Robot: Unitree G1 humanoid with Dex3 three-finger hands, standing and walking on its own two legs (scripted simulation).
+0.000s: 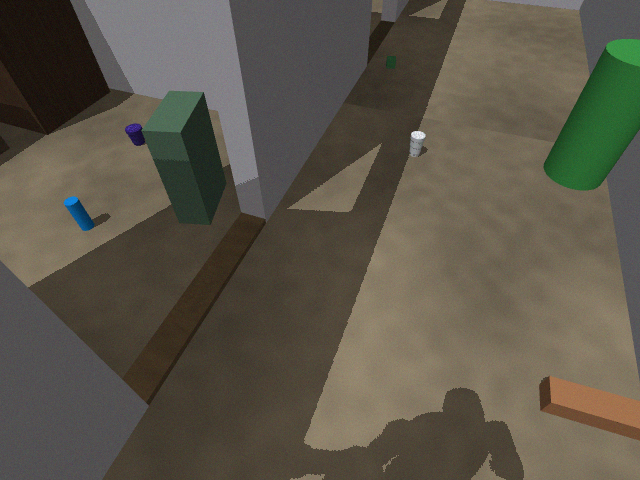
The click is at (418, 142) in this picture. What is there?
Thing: tapered cup
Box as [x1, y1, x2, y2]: [409, 131, 425, 156]
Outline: 420,131 414,131 411,133 409,153 412,156 418,155 425,136 424,133
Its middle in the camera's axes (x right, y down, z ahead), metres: +0.49 -0.46 +2.00
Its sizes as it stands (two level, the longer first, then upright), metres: 0.073 0.073 0.117
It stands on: the floor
